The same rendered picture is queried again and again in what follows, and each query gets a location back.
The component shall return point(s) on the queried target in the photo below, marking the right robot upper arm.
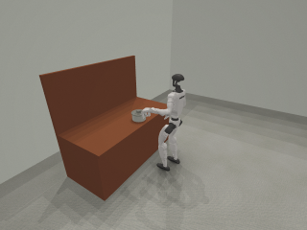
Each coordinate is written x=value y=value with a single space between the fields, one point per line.
x=184 y=102

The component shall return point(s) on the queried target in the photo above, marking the table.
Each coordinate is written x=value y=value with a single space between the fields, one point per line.
x=90 y=108

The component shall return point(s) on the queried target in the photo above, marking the left robot forearm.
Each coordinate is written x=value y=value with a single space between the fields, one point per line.
x=158 y=111

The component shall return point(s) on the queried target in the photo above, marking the robot left thigh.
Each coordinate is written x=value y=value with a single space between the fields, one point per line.
x=163 y=134

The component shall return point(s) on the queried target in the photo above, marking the lid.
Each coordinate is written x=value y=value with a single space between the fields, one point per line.
x=137 y=114

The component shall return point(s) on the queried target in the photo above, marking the left robot hand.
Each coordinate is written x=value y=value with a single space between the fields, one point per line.
x=145 y=111

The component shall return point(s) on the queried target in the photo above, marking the robot right foot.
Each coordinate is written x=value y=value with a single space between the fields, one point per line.
x=171 y=158

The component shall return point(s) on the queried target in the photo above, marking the pot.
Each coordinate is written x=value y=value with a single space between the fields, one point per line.
x=138 y=119

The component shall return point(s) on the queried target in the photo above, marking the left robot upper arm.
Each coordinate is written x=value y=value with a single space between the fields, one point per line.
x=171 y=97

